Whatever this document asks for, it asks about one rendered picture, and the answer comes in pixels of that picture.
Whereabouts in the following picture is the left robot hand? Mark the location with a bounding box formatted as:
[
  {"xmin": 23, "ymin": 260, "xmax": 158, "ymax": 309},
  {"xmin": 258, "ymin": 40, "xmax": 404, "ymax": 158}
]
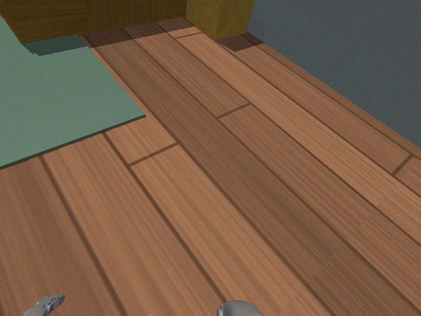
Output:
[{"xmin": 23, "ymin": 294, "xmax": 65, "ymax": 316}]

